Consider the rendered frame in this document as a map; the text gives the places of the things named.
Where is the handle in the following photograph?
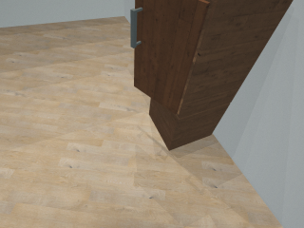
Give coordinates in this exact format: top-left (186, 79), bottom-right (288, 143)
top-left (130, 7), bottom-right (143, 48)

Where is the cupboard door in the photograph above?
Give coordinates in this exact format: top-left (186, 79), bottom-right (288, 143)
top-left (134, 0), bottom-right (210, 114)

